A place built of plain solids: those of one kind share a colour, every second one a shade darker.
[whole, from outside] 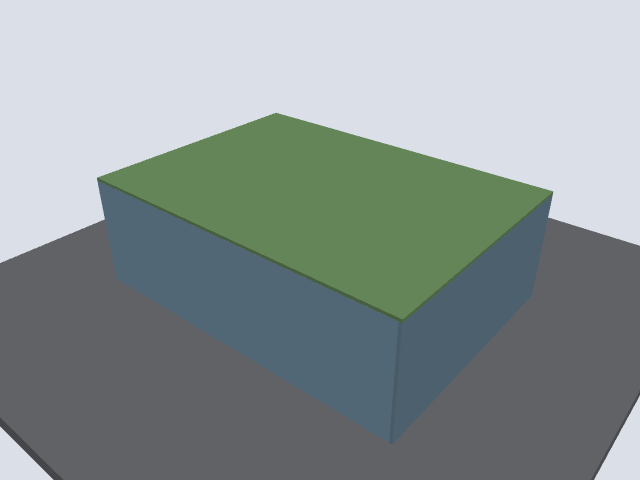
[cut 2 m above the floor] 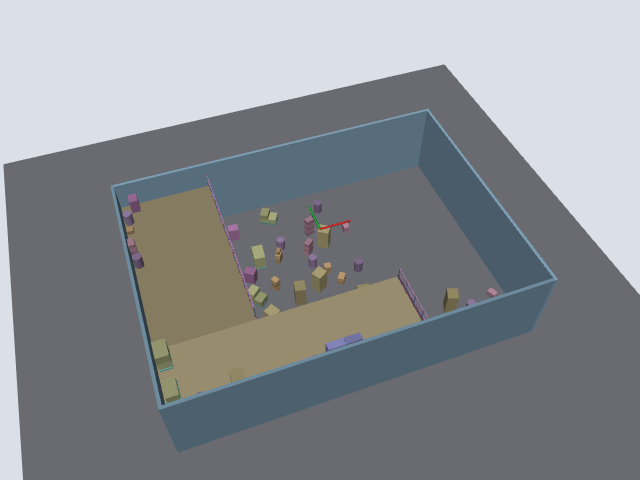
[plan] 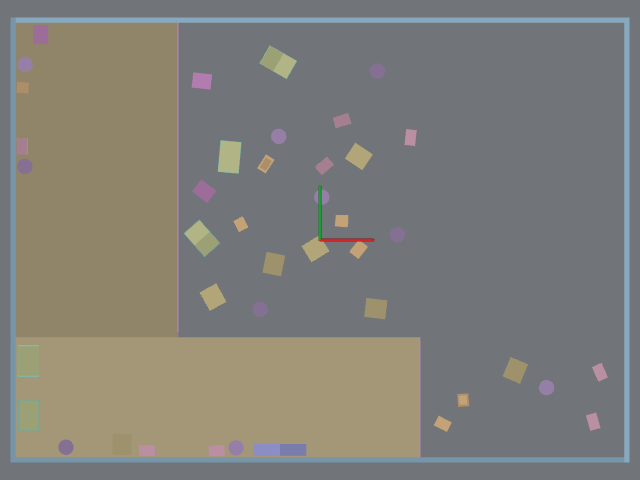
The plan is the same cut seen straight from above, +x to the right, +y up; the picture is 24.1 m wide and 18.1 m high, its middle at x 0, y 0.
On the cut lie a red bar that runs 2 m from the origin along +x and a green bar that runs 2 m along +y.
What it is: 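A closed shop hall without a stair; its walked floor is a deck 3.56 m over the shop floor, an L in plan, with 3 straight fronts toward the void, each bare or guarded by itself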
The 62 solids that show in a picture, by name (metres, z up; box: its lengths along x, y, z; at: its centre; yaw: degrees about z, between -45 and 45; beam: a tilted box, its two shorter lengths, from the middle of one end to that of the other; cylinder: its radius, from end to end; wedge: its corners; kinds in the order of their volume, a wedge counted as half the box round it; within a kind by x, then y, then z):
{
 "floor_1": {"box": [6.16, 11.88, 3.61], "at": [-8.41, 2.27, 1.76]},
 "floor_2": {"box": [15.29, 4.55, 3.61], "at": [-3.85, -5.94, 1.76]},
 "wall_1": {"box": [0.2, 16.79, 7.62], "at": [-11.57, 0.0, 3.76]},
 "wall_2": {"box": [22.94, 0.2, 7.62], "at": [0.0, -8.29, 3.76]},
 "wall_3": {"box": [22.94, 0.2, 7.62], "at": [0.0, 8.29, 3.76]},
 "wall_4": {"box": [0.2, 16.79, 7.62], "at": [11.57, 0.0, 3.76]},
 "roof_1": {"box": [23.34, 16.79, 0.2], "at": [0.0, 0.0, 7.67]},
 "cage_trolley_1": {"box": [0.72, 0.8, 1.66], "at": [-7.46, -7.71, 4.39], "yaw": -1.1},
 "cage_trolley_2": {"box": [0.72, 0.8, 1.71], "at": [-4.03, -2.15, 0.81], "yaw": 29.1},
 "cage_trolley_3": {"box": [0.72, 0.8, 1.71], "at": [-1.74, -0.91, 0.81], "yaw": -11.5},
 "cage_trolley_4": {"box": [0.8, 0.72, 1.71], "at": [-0.17, -0.33, 0.81], "yaw": 31.7},
 "cage_trolley_5": {"box": [0.8, 0.72, 1.71], "at": [1.46, 3.15, 0.81], "yaw": -33.9},
 "cage_trolley_6": {"box": [0.8, 0.72, 1.71], "at": [2.1, -2.59, 0.81], "yaw": -6.9},
 "cage_trolley_7": {"box": [0.72, 0.8, 1.71], "at": [7.37, -4.92, 0.81], "yaw": -22.7},
 "load_1": {"box": [0.78, 1.11, 0.64], "at": [-10.99, -4.56, 4.03], "yaw": -0.3},
 "load_2": {"box": [0.78, 1.11, 0.64], "at": [-10.99, -4.56, 4.67], "yaw": -0.1},
 "load_3": {"box": [0.73, 1.14, 0.51], "at": [-10.98, -6.61, 3.96], "yaw": 0.1},
 "load_4": {"box": [0.76, 0.58, 0.44], "at": [-4.64, 0.27, 0.81], "yaw": 41.2},
 "load_5": {"box": [0.76, 1.17, 0.44], "at": [-4.45, 0.07, 0.37], "yaw": 41.2},
 "load_6": {"box": [0.76, 1.16, 1.05], "at": [-3.41, 3.13, 0.67], "yaw": -5.5},
 "load_7": {"box": [0.58, 0.78, 0.37], "at": [-1.82, 6.84, 0.71], "yaw": -30.3},
 "load_8": {"box": [1.17, 0.78, 0.37], "at": [-1.58, 6.7, 0.33], "yaw": -29.6},
 "drum_1": {"cylinder": 0.29, "from": [-11.13, 2.78, 3.56], "to": [-11.13, 2.78, 4.44]},
 "drum_2": {"cylinder": 0.29, "from": [-11.12, 6.62, 3.56], "to": [-11.12, 6.62, 4.44]},
 "drum_3": {"cylinder": 0.29, "from": [-9.58, -7.81, 3.56], "to": [-9.58, -7.81, 4.44]},
 "drum_4": {"cylinder": 0.29, "from": [-3.16, -7.84, 3.56], "to": [-3.16, -7.84, 4.44]},
 "drum_5": {"cylinder": 0.29, "from": [-2.26, -2.62, 0.0], "to": [-2.26, -2.62, 0.88]},
 "drum_6": {"cylinder": 0.29, "from": [-1.56, 3.91, 0.0], "to": [-1.56, 3.91, 0.88]},
 "drum_7": {"cylinder": 0.29, "from": [0.07, 1.62, 0.0], "to": [0.07, 1.62, 0.88]},
 "drum_8": {"cylinder": 0.29, "from": [2.17, 6.37, 0.0], "to": [2.17, 6.37, 0.88]},
 "drum_9": {"cylinder": 0.29, "from": [2.92, 0.2, 0.0], "to": [2.92, 0.2, 0.88]},
 "drum_10": {"cylinder": 0.29, "from": [8.54, -5.57, 0.0], "to": [8.54, -5.57, 0.88]},
 "shelving_1": {"box": [1.0, 0.45, 2.1], "at": [-2.01, -7.92, 4.61]},
 "shelving_2": {"box": [1.0, 0.45, 2.1], "at": [-1.01, -7.92, 4.61]},
 "bin_1": {"box": [0.58, 0.72, 1.06], "at": [-10.53, 7.75, 4.09]},
 "bin_2": {"box": [0.72, 0.58, 1.11], "at": [-4.45, 6.0, 0.51], "yaw": -6.5},
 "bin_3": {"box": [0.72, 0.58, 1.11], "at": [-4.37, 1.84, 0.51], "yaw": -37.4},
 "pallet_1": {"box": [0.8, 1.2, 0.14], "at": [-10.99, -4.56, 3.64]},
 "pallet_2": {"box": [0.8, 1.2, 0.14], "at": [-10.98, -6.61, 3.64]},
 "pallet_3": {"box": [0.8, 1.2, 0.19], "at": [-4.45, 0.07, 0.05], "yaw": 41.3},
 "pallet_4": {"box": [0.8, 1.2, 0.19], "at": [-3.41, 3.13, 0.05], "yaw": -5.1},
 "carton_1": {"box": [0.45, 0.41, 0.32], "at": [-11.21, 5.74, 3.72], "yaw": -4.6},
 "carton_2": {"box": [0.4, 0.47, 0.34], "at": [-2.99, 0.6, 0.85], "yaw": 27.9},
 "carton_3": {"box": [0.27, 0.43, 0.29], "at": [-2.04, 2.86, 0.98], "yaw": -31.6},
 "carton_4": {"box": [0.38, 0.62, 0.42], "at": [-2.04, 2.87, 0.62], "yaw": -32.8},
 "carton_5": {"box": [0.48, 0.43, 0.25], "at": [0.81, 0.71, 0.63], "yaw": -5.6},
 "carton_6": {"box": [0.44, 0.59, 0.29], "at": [1.45, -0.34, 0.43], "yaw": -38.0},
 "carton_7": {"box": [0.56, 0.4, 0.29], "at": [4.63, -6.93, 0.43], "yaw": -28.1},
 "carton_8": {"box": [0.3, 0.34, 0.29], "at": [5.39, -6.03, 0.55], "yaw": 4.7},
 "carton_9": {"box": [0.43, 0.49, 0.46], "at": [5.4, -6.04, 0.18], "yaw": 4.5},
 "crate_1": {"box": [0.4, 0.6, 0.3], "at": [-11.24, 3.53, 4.91], "yaw": -1.7},
 "crate_2": {"box": [0.6, 0.4, 0.2], "at": [-6.52, -7.95, 4.06], "yaw": -1.0},
 "crate_3": {"box": [0.6, 0.4, 0.3], "at": [-3.89, -7.95, 4.61], "yaw": 1.5},
 "crate_4": {"box": [0.6, 0.4, 0.3], "at": [0.17, 2.79, 1.05], "yaw": 42.2},
 "crate_5": {"box": [0.6, 0.4, 0.3], "at": [0.83, 4.51, 1.35], "yaw": 18.7},
 "crate_6": {"box": [0.4, 0.6, 0.2], "at": [3.42, 3.86, 0.5], "yaw": -6.1},
 "crate_7": {"box": [0.4, 0.6, 0.2], "at": [10.3, -6.86, 0.3], "yaw": 15.5},
 "crate_8": {"box": [0.4, 0.6, 0.2], "at": [10.56, -4.99, 0.3], "yaw": 23.9},
 "guard_rail_1": {"box": [0.05, 11.69, 0.04], "at": [-5.36, 2.35, 4.61]},
 "guard_rail_2": {"box": [0.012, 11.86, 0.32], "at": [-5.34, 2.26, 3.72]},
 "guard_rail_3": {"box": [0.05, 4.36, 0.04], "at": [3.76, -6.02, 4.61]},
 "guard_rail_4": {"box": [0.012, 4.51, 0.32], "at": [3.79, -5.94, 3.72]}
}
